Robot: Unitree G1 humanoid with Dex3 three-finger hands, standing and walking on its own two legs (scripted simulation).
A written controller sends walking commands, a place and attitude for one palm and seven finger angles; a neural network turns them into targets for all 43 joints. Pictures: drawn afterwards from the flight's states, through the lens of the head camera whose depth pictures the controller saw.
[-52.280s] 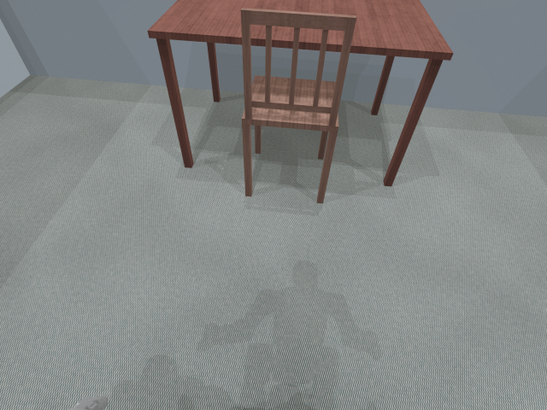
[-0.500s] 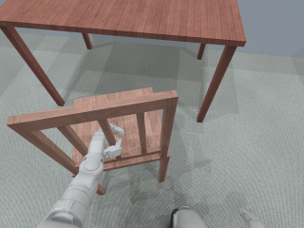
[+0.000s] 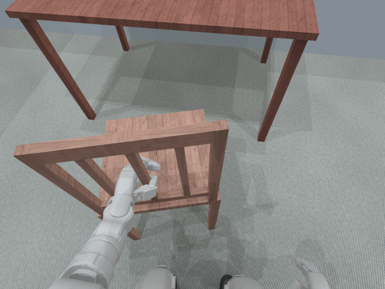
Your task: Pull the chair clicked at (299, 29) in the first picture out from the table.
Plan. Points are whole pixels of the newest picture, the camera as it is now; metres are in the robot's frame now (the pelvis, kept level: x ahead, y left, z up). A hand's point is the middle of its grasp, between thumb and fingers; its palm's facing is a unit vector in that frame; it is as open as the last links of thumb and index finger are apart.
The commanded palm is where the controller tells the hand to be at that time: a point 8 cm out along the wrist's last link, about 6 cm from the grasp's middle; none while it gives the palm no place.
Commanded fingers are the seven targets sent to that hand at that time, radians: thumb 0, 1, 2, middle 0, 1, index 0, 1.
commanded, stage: step backward, pulling the chair out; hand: left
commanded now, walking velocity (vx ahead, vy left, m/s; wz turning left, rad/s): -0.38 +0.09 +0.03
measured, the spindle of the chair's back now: (144, 178) +0.36 +0.14 -0.07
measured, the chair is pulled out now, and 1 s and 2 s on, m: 0.45 0.63 0.63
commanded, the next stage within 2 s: stop walking, hand still on the chair in 0.40 s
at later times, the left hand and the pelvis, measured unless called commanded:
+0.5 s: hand (146, 235) +0.22 +0.12 -0.06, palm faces -0.05 -0.98 -0.20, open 5.3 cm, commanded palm +0.21 +0.17 -0.04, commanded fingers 0.00 0.90 0.90 -0.50 -1.45 -0.50 -1.45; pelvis -0.10 +0.00 +0.00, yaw -2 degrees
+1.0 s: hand (136, 274) +0.15 +0.13 -0.06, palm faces -0.09 -0.98 -0.18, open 5.4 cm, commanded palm +0.14 +0.18 -0.04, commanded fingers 0.00 0.90 0.90 -0.50 -1.45 -0.50 -1.45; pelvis -0.12 +0.02 +0.01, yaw -3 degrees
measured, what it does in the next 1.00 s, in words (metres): walks backwards: right foot, then left foot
